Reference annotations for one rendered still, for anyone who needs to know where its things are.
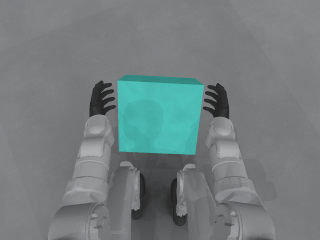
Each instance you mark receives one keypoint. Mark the robot left thigh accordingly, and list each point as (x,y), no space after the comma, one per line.
(123,186)

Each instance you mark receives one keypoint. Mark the right robot forearm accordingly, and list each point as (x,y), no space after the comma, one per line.
(231,182)

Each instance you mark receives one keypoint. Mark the robot right thigh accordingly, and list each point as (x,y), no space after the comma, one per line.
(200,205)

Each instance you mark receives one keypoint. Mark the left robot upper arm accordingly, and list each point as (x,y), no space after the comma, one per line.
(87,221)

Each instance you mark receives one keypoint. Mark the right robot upper arm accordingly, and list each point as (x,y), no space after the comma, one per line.
(242,221)

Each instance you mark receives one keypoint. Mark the left robot hand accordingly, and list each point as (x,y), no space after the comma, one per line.
(97,104)

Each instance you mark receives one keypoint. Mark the left robot forearm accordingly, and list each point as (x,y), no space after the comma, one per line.
(89,180)

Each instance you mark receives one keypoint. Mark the carton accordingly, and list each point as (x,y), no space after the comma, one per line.
(158,114)

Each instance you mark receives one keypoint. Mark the right robot hand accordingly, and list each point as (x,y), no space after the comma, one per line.
(221,105)

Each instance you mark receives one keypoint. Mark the robot thigh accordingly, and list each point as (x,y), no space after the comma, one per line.
(200,205)
(123,186)

